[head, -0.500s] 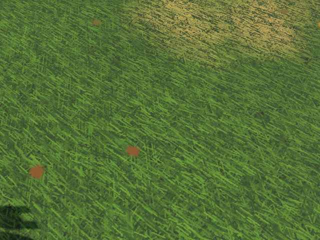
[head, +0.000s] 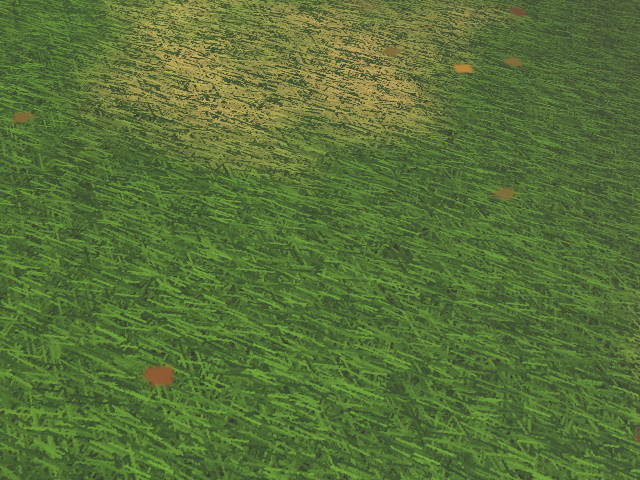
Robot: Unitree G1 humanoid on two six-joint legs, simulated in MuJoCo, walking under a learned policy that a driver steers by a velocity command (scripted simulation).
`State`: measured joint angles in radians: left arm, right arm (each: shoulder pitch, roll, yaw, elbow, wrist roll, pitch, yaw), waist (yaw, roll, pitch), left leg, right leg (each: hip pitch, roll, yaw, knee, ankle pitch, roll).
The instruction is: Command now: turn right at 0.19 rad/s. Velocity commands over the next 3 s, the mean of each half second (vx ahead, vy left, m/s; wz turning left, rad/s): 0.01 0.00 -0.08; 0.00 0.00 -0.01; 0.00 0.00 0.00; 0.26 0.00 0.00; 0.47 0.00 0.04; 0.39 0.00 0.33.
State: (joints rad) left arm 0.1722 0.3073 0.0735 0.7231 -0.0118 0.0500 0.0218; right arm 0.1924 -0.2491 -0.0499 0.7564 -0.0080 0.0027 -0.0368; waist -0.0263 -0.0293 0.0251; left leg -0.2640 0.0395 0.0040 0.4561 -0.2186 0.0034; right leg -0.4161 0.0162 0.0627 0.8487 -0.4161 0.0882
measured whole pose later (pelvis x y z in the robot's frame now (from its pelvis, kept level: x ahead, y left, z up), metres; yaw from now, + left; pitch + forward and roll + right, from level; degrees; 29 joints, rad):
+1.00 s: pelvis +0.01 -0.03 -0.01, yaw -1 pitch -2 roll +0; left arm 0.22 0.23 0.02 0.99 0.00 0.01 0.03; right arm 0.22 -0.23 -0.04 1.07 0.00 0.00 -0.05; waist -0.01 0.00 0.04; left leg -0.20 0.05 0.00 0.48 -0.25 -0.05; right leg -0.17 0.02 0.03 0.49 -0.29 -0.01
